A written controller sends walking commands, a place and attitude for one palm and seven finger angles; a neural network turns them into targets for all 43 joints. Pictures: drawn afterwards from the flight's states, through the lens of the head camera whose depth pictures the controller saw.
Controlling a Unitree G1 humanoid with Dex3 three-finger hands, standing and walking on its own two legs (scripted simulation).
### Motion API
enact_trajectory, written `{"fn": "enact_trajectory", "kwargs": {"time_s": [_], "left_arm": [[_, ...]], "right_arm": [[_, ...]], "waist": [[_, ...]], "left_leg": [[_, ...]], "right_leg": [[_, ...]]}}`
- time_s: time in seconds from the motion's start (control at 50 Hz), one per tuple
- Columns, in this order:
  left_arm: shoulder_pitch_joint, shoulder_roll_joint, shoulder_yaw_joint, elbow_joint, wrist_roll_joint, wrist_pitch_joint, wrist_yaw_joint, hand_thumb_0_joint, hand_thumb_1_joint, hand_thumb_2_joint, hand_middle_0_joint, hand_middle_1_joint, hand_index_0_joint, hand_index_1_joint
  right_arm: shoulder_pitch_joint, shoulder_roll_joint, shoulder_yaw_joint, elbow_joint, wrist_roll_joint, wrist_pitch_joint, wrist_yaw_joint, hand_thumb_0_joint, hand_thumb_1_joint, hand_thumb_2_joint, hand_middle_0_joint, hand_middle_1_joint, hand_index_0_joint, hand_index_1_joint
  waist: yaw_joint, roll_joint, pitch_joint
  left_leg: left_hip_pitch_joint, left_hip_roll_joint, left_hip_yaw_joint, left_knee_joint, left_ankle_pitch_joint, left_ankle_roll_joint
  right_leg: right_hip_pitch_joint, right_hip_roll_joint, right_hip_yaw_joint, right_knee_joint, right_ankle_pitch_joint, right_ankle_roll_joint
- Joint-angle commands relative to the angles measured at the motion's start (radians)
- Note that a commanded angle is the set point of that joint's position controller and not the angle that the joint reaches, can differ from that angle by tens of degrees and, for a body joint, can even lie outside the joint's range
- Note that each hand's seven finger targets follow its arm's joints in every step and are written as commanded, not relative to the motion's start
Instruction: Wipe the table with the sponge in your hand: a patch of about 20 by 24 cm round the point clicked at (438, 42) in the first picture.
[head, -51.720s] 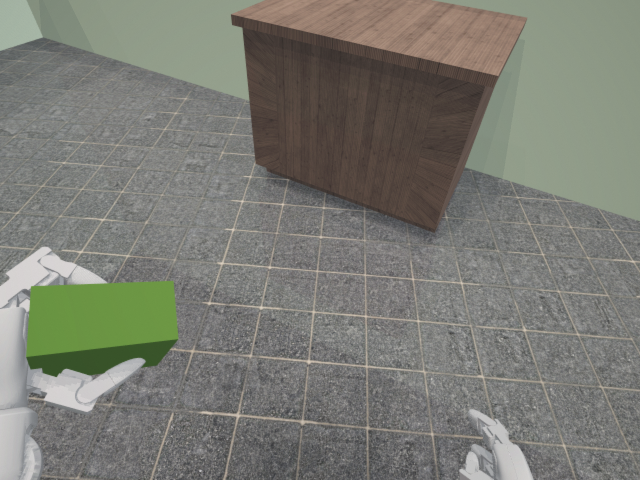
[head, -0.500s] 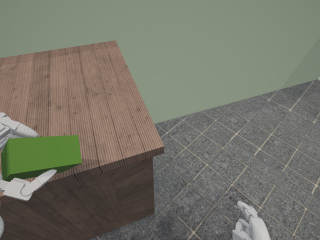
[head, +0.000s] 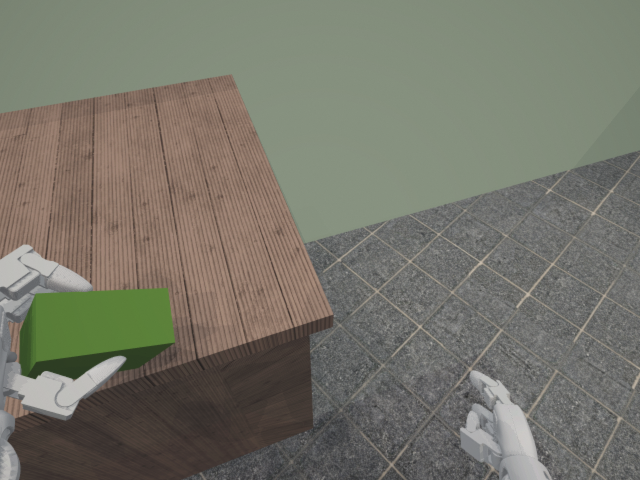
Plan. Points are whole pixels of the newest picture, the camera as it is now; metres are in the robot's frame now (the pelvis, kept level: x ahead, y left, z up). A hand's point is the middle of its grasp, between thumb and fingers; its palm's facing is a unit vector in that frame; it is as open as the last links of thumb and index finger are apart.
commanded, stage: come to a stop and stand still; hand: left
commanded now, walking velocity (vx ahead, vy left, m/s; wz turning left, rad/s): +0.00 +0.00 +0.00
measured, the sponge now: (114, 334) +0.23 +0.23 +0.11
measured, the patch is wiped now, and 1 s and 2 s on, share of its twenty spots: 1.00 1.00 1.00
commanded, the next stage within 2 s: look again from close up in 1.16 s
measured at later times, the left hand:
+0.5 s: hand (38, 400) +0.16 +0.26 +0.13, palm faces +0.30 -0.85 -0.43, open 9.7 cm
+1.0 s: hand (3, 360) +0.18 +0.30 +0.14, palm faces +0.38 -0.85 -0.36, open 9.7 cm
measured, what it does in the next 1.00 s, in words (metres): shifts its weight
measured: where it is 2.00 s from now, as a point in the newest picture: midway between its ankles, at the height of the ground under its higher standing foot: outside the picture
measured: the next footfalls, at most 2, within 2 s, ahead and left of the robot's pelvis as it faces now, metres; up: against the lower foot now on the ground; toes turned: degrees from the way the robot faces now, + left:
none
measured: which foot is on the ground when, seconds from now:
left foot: down 0.00-1.00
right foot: down 0.00-1.00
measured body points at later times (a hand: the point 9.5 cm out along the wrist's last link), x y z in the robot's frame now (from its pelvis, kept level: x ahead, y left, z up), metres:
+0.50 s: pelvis -0.06 +0.02 +0.00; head -0.02 +0.04 +0.45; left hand +0.14 +0.31 +0.15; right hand +0.08 -0.23 -0.09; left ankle -0.02 +0.13 -0.74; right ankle -0.06 -0.09 -0.74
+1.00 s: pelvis -0.04 +0.05 +0.00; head -0.01 +0.08 +0.45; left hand +0.16 +0.34 +0.16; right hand +0.15 -0.17 -0.07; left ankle -0.02 +0.13 -0.74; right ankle -0.06 -0.09 -0.74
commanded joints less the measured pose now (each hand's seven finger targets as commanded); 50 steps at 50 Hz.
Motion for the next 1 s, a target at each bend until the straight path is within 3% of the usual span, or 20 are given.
{"fn": "enact_trajectory", "kwargs": {"time_s": [0.0, 0.04, 0.06, 0.08, 0.1, 0.12, 0.16, 0.18, 0.24, 0.28, 0.34, 0.36, 0.38, 0.46, 0.56, 0.66, 0.76, 0.78, 0.86, 0.98], "left_arm": [[-0.085, 0.168, 0.104, -0.248, -0.001, -0.067, 0.032, 0.000, 0.100, 1.300, -1.200, -1.600, -1.200, -1.600], [-0.075, 0.167, 0.110, -0.231, -0.011, -0.062, 0.034, 0.000, 0.100, 1.300, -1.200, -1.600, -1.200, -1.600], [-1.174, 0.928, 0.469, -0.446, 0.006, -0.250, 0.027, 0.000, 0.100, 1.300, -1.200, -1.600, -1.200, -1.600], [-0.638, 0.344, 0.308, 0.025, 0.012, -0.194, -0.005, 0.000, 0.100, 1.300, -1.200, -1.600, -1.200, -1.600], [-0.429, 0.301, 0.253, 0.050, -0.006, -0.170, -0.001, 0.000, 0.100, 1.300, -1.200, -1.600, -1.200, -1.600], [-0.359, 0.275, 0.231, 0.099, -0.005, -0.163, -0.007, 0.000, 0.100, 1.300, -1.200, -1.600, -1.200, -1.600], [-0.178, 0.225, 0.206, 0.058, -0.015, -0.179, -0.031, 0.000, 0.100, 1.300, -1.200, -1.600, -1.200, -1.600], [-0.072, 0.144, 0.150, 0.004, -0.022, -0.183, -0.043, 0.000, 0.100, 1.300, -1.200, -1.600, -1.200, -1.600], [0.029, 0.125, 0.116, -0.114, -0.014, -0.174, -0.043, 0.000, 0.100, 1.300, -1.200, -1.600, -1.200, -1.600], [0.028, 0.135, 0.126, -0.120, -0.012, -0.164, -0.035, 0.000, 0.100, 1.300, -1.200, -1.600, -1.200, -1.600], [-0.089, 0.191, 0.170, -0.159, -0.002, -0.178, -0.029, 0.000, 0.100, 1.300, -1.200, -1.600, -1.200, -1.600], [-0.162, 0.269, 0.223, -0.197, 0.005, -0.186, -0.020, 0.000, 0.100, 1.300, -1.200, -1.600, -1.200, -1.600], [-0.173, 0.194, 0.169, -0.185, 0.004, -0.190, -0.023, 0.000, 0.100, 1.300, -1.200, -1.600, -1.200, -1.600], [-0.273, 0.223, 0.169, -0.212, 0.025, -0.197, -0.010, 0.000, 0.100, 1.300, -1.200, -1.600, -1.200, -1.600], [-0.210, 0.146, 0.122, -0.197, 0.039, -0.203, -0.014, 0.000, 0.100, 1.300, -1.200, -1.600, -1.200, -1.600], [-0.095, 0.103, 0.108, -0.106, 0.033, -0.188, -0.024, 0.000, 0.100, 1.300, -1.200, -1.600, -1.200, -1.600], [-0.167, 0.136, 0.127, -0.080, 0.029, -0.173, -0.026, 0.000, 0.100, 1.300, -1.200, -1.600, -1.200, -1.600], [-0.178, 0.106, 0.103, -0.076, 0.025, -0.171, -0.030, 0.000, 0.100, 1.300, -1.200, -1.600, -1.200, -1.600], [-0.260, 0.149, 0.112, -0.170, 0.027, -0.165, -0.027, 0.000, 0.100, 1.300, -1.200, -1.600, -1.200, -1.600], [-0.200, 0.131, 0.092, -0.260, 0.024, -0.163, -0.017, 0.000, 0.100, 1.300, -1.200, -1.600, -1.200, -1.600]], "right_arm": [[-0.046, -0.112, -0.032, -0.141, 0.000, -0.047, -0.015, 0.000, -0.900, -0.900, 0.200, 0.300, 0.200, 0.300], [-0.045, -0.105, -0.032, -0.144, 0.003, -0.046, -0.015, 0.000, -0.900, -0.900, 0.200, 0.300, 0.200, 0.300], [0.001, -0.133, 0.064, -0.197, 0.041, -0.084, -0.077, 0.000, -0.900, -0.900, 0.200, 0.300, 0.200, 0.300], [-0.004, -0.033, -0.022, -0.136, 0.036, -0.109, -0.039, 0.000, -0.900, -0.900, 0.200, 0.300, 0.200, 0.300], [-0.057, -0.099, -0.033, -0.119, -0.001, -0.107, -0.002, 0.000, -0.900, -0.900, 0.200, 0.300, 0.200, 0.300], [-0.032, -0.142, -0.051, -0.116, -0.006, -0.110, 0.014, 0.000, -0.900, -0.900, 0.200, 0.300, 0.200, 0.300], [0.004, -0.144, -0.067, -0.119, -0.004, -0.115, 0.044, 0.000, -0.900, -0.900, 0.200, 0.300, 0.200, 0.300], [0.007, -0.127, -0.060, -0.131, 0.005, -0.113, 0.058, 0.000, -0.900, -0.900, 0.200, 0.300, 0.200, 0.300], [-0.044, -0.129, -0.058, -0.141, 0.008, -0.123, 0.070, 0.000, -0.900, -0.900, 0.200, 0.300, 0.200, 0.300], [-0.056, -0.134, -0.058, -0.135, 0.004, -0.126, 0.058, 0.000, -0.900, -0.900, 0.200, 0.300, 0.200, 0.300], [-0.063, -0.136, -0.052, -0.125, -0.008, -0.132, 0.033, 0.000, -0.900, -0.900, 0.200, 0.300, 0.200, 0.300], [-0.074, -0.147, -0.050, -0.120, -0.016, -0.130, 0.022, 0.000, -0.900, -0.900, 0.200, 0.300, 0.200, 0.300], [-0.064, -0.131, -0.048, -0.116, -0.015, -0.133, 0.018, 0.000, -0.900, -0.900, 0.200, 0.300, 0.200, 0.300], [-0.047, -0.145, -0.048, -0.108, -0.018, -0.153, 0.013, 0.000, -0.900, -0.900, 0.200, 0.300, 0.200, 0.300], [-0.048, -0.143, -0.050, -0.111, -0.016, -0.186, 0.030, 0.000, -0.900, -0.900, 0.200, 0.300, 0.200, 0.300], [-0.033, -0.146, -0.054, -0.104, -0.017, -0.175, 0.045, 0.000, -0.900, -0.900, 0.200, 0.300, 0.200, 0.300], [-0.042, -0.139, -0.047, -0.109, -0.019, -0.148, 0.040, 0.000, -0.900, -0.900, 0.200, 0.300, 0.200, 0.300], [-0.036, -0.129, -0.045, -0.112, -0.017, -0.145, 0.041, 0.000, -0.900, -0.900, 0.200, 0.300, 0.200, 0.300], [-0.054, -0.131, -0.043, -0.113, -0.016, -0.146, 0.037, 0.000, -0.900, -0.900, 0.200, 0.300, 0.200, 0.300], [-0.058, -0.121, -0.041, -0.117, -0.016, -0.154, 0.045, 0.000, -0.900, -0.900, 0.200, 0.300, 0.200, 0.300]], "waist": [[-0.034, 0.076, -0.262], [-0.029, 0.002, -0.270], [-0.064, 0.139, 0.050], [0.002, 0.128, -0.083], [-0.009, 0.150, -0.026], [-0.003, 0.146, -0.036], [0.003, 0.044, -0.183], [0.003, -0.009, -0.219], [0.009, -0.124, -0.197], [-0.001, -0.115, -0.176], [-0.017, -0.075, -0.091], [-0.015, -0.038, -0.073], [-0.025, 0.007, -0.062], [-0.018, 0.173, -0.054], [-0.012, 0.171, -0.089], [-0.015, 0.081, -0.067], [-0.016, 0.026, -0.056], [-0.019, 0.004, -0.061], [-0.015, 0.039, -0.128], [-0.007, 0.116, -0.196]], "left_leg": [[0.110, 0.052, -0.024, 0.071, 0.669, 0.008], [0.074, 0.020, -0.019, 0.069, 0.512, 0.004], [-0.054, 0.024, -0.115, -0.051, 0.283, 0.048], [0.070, 0.086, -0.088, 0.000, 0.301, 0.044], [-0.009, 0.069, -0.088, -0.046, 0.176, 0.021], [0.005, 0.031, -0.059, -0.006, 0.179, 0.017], [0.044, 0.004, -0.037, 0.082, 0.236, 0.020], [0.029, 0.005, -0.027, 0.080, 0.247, 0.024], [0.043, 0.010, -0.018, 0.061, 0.218, 0.033], [0.075, 0.022, -0.027, 0.034, 0.199, 0.035], [0.092, 0.020, -0.051, -0.005, 0.097, 0.036], [0.102, 0.023, -0.058, -0.028, 0.071, 0.035], [0.104, 0.031, -0.060, -0.048, 0.055, 0.041], [0.047, 0.056, -0.104, -0.151, -0.101, 0.048], [0.001, 0.069, -0.132, -0.199, -0.205, 0.057], [0.004, 0.072, -0.132, -0.197, -0.166, 0.041], [0.017, 0.066, -0.107, -0.175, -0.079, 0.035], [0.027, 0.065, -0.101, -0.162, -0.038, 0.038], [0.087, 0.048, -0.078, -0.110, 0.133, 0.040], [0.150, 0.058, -0.077, -0.056, 0.389, 0.042]], "right_leg": [[0.143, -0.087, 0.060, -0.040, 0.872, 0.029], [0.174, -0.111, 0.065, -0.042, 0.896, 0.028], [-0.016, -0.071, 0.057, -0.035, 0.322, 0.085], [-0.185, -0.075, 0.056, -0.010, 0.130, 0.025], [-0.092, -0.038, 0.064, -0.073, 0.136, 0.006], [-0.060, -0.064, 0.130, -0.121, 0.234, -0.008], [0.022, -0.119, 0.182, -0.091, 0.427, -0.008], [0.091, -0.127, 0.163, -0.072, 0.495, 0.007], [0.059, -0.117, 0.139, -0.086, 0.488, 0.040], [0.009, -0.102, 0.126, -0.094, 0.407, 0.033], [-0.094, -0.086, 0.135, -0.161, 0.170, 0.022], [-0.118, -0.082, 0.136, -0.167, 0.114, 0.019], [-0.109, -0.074, 0.118, -0.159, 0.096, 0.018], [-0.034, -0.037, 0.091, -0.121, 0.052, 0.020], [0.046, -0.018, 0.054, -0.090, 0.093, 0.023], [0.006, -0.013, 0.054, -0.109, 0.109, 0.025], [-0.004, -0.021, 0.066, -0.122, 0.159, 0.028], [0.005, -0.024, 0.064, -0.121, 0.191, 0.027], [0.056, -0.037, 0.069, -0.103, 0.319, 0.025], [0.090, -0.041, 0.048, -0.065, 0.428, 0.024]]}}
